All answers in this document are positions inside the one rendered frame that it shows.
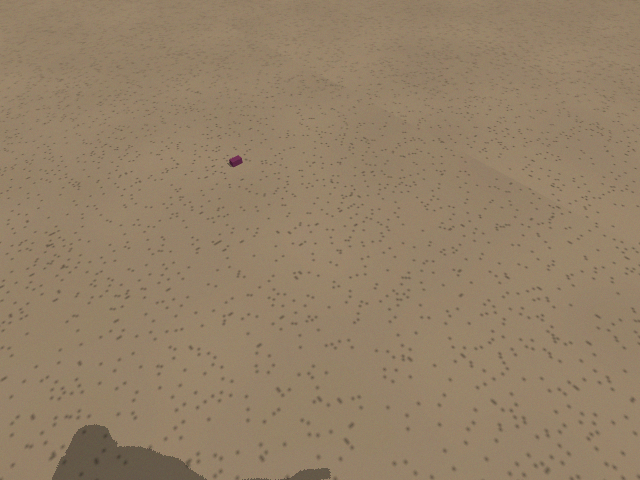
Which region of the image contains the small box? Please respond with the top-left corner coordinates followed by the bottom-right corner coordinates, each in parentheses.
top-left (229, 155), bottom-right (243, 167)

